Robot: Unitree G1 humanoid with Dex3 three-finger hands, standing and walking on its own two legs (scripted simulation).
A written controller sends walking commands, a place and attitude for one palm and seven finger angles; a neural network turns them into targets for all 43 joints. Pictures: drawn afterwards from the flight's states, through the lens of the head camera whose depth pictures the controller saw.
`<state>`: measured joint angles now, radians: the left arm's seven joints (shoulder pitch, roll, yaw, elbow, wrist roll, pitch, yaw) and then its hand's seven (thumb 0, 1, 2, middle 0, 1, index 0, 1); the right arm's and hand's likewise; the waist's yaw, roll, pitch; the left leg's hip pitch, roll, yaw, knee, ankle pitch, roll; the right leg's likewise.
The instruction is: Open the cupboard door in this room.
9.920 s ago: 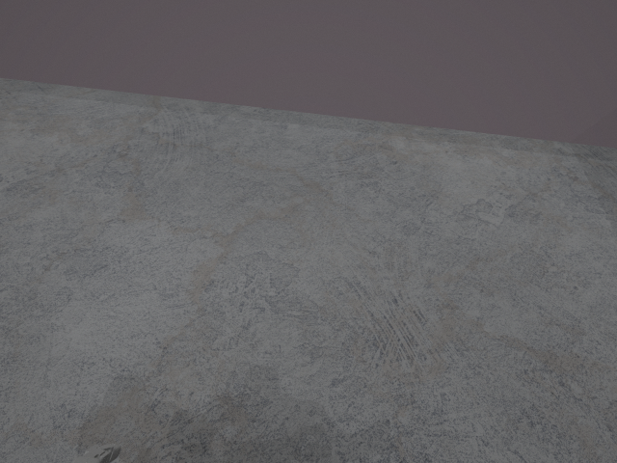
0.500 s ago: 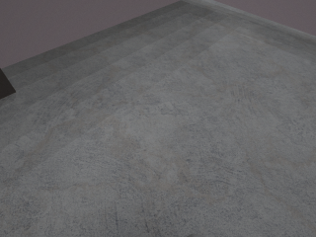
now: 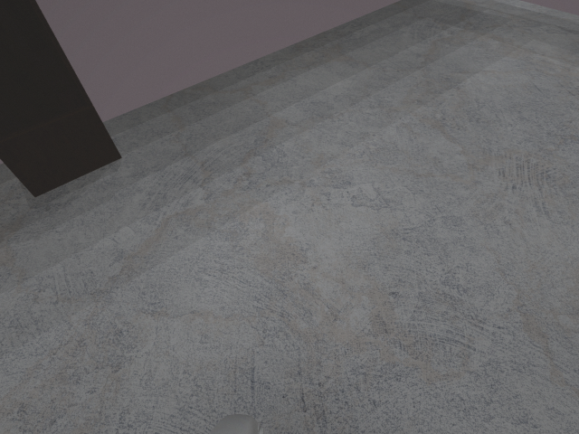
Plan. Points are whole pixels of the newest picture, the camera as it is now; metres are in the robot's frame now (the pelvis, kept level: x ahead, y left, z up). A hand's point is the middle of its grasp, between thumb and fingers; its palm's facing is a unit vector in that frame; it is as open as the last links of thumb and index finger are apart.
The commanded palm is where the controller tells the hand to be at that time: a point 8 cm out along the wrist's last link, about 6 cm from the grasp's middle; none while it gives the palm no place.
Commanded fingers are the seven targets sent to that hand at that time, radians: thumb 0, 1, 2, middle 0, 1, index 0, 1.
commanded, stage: turn or walk to find it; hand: left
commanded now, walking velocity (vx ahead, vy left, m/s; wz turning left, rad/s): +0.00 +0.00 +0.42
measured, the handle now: out of the picture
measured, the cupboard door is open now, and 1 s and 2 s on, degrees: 0 0 0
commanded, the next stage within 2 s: stand and wait in 0.60 s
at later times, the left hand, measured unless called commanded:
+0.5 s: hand out of the picture +0.00 +0.27 -0.17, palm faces +0.24 -0.94 -0.26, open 7.4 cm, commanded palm none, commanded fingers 0.00 0.90 0.90 -0.20 -0.30 -0.20 -0.30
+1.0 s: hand out of the picture -0.09 +0.19 -0.18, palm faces +0.38 -0.90 -0.21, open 7.4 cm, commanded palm none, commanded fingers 0.00 0.90 0.90 -0.20 -0.30 -0.20 -0.30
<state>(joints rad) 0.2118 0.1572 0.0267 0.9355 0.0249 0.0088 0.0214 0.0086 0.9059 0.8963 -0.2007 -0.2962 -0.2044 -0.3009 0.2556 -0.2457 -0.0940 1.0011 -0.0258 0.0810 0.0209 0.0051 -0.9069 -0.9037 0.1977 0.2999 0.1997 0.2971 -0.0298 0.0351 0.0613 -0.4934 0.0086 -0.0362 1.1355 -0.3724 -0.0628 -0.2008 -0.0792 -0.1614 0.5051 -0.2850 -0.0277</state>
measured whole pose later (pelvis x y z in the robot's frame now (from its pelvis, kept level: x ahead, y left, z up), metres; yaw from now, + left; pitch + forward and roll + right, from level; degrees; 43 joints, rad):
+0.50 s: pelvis -0.02 +0.04 +0.00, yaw +12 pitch -1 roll +0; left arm 0.19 0.25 0.06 0.96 0.02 0.05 0.01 0.01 0.91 0.90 -0.20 -0.30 -0.20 -0.30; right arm 0.15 -0.19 -0.04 0.95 -0.02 0.02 0.00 0.00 -0.90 -0.90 0.20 0.30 0.20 0.30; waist 0.01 -0.02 0.06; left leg -0.22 -0.02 -0.02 0.47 -0.23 0.02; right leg -0.42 -0.08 -0.04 0.94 -0.45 0.08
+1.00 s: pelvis -0.04 +0.01 -0.01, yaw +20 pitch -1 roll +0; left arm 0.26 0.17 0.02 1.03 0.02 0.01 0.02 0.01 0.91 0.90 -0.20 -0.30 -0.20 -0.30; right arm 0.21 -0.21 -0.05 1.05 -0.01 0.04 0.00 0.00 -0.91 -0.90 0.20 0.30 0.20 0.30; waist 0.02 0.00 0.06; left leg -0.21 0.03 0.02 0.56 -0.32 -0.04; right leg -0.25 -0.07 -0.15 0.54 -0.27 -0.01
